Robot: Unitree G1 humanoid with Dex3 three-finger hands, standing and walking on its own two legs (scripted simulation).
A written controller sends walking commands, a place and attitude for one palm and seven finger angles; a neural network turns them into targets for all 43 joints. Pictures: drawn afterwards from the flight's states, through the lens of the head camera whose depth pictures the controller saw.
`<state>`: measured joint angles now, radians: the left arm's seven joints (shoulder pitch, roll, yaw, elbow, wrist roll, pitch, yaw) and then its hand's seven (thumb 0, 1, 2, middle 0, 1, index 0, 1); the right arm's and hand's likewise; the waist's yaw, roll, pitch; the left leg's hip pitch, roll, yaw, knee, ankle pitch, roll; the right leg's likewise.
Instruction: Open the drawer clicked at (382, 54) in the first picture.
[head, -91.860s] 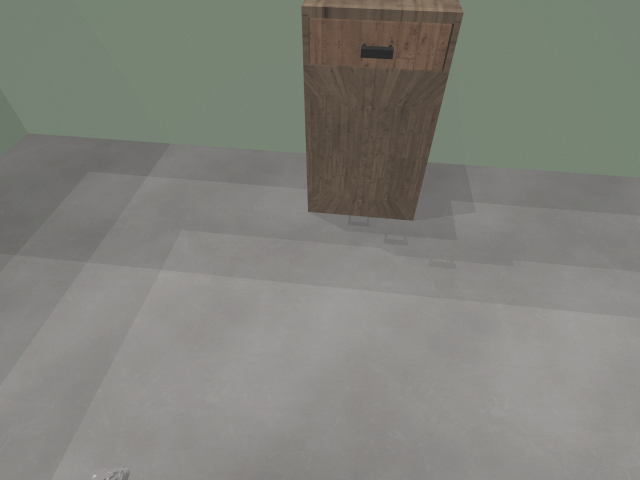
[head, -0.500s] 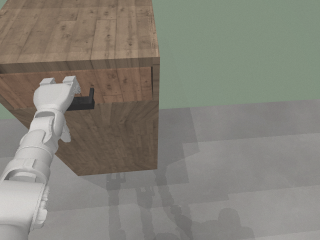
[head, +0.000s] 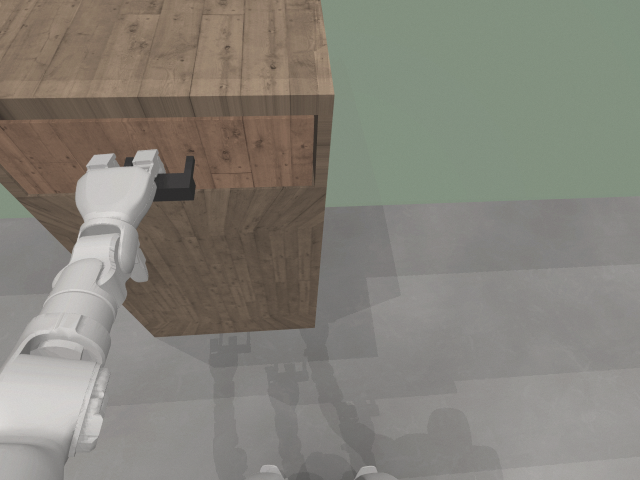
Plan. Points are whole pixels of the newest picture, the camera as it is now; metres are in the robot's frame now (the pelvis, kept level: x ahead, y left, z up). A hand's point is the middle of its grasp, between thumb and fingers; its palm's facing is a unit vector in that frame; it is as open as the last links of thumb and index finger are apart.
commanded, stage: lower the fingers behind the handle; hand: left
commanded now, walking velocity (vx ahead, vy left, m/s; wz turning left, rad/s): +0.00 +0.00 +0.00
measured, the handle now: (157, 175) +0.52 +0.23 +0.04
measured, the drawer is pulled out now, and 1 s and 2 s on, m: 0.00 0.00 0.09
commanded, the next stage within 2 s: close the thumb around the handle in 0.28 s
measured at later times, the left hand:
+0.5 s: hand (136, 217) +0.46 +0.25 +0.02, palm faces -0.04 -0.03 -1.00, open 13.6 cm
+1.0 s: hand (135, 216) +0.46 +0.25 +0.02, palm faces -0.05 -0.04 -1.00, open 6.1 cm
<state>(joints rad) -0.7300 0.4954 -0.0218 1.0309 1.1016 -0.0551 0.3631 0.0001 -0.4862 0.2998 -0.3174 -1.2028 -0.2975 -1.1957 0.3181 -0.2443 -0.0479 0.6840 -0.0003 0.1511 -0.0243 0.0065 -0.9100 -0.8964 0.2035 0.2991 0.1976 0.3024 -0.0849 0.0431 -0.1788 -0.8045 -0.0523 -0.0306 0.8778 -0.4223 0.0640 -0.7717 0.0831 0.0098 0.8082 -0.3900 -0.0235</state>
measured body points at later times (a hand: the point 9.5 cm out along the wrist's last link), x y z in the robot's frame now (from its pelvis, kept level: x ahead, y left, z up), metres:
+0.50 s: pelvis +0.00 +0.00 +0.00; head +0.09 +0.01 +0.44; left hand +0.45 +0.25 +0.07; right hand +0.03 -0.27 -0.12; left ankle -0.01 +0.07 -0.69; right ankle -0.01 -0.11 -0.69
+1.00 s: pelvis +0.01 +0.00 +0.00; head +0.09 +0.01 +0.44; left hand +0.46 +0.25 +0.07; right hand +0.04 -0.27 -0.12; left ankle -0.01 +0.07 -0.69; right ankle -0.01 -0.11 -0.69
